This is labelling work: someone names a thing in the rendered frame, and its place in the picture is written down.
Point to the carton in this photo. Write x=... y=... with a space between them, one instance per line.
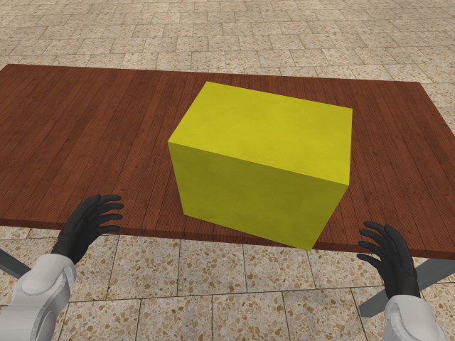
x=265 y=164

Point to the right robot forearm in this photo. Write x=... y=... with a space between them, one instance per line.
x=410 y=318

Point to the left robot forearm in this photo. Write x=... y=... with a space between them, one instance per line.
x=38 y=298

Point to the right robot hand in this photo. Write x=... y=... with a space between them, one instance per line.
x=397 y=265

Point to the table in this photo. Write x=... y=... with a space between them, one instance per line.
x=69 y=133

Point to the left robot hand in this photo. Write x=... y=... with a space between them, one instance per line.
x=82 y=227

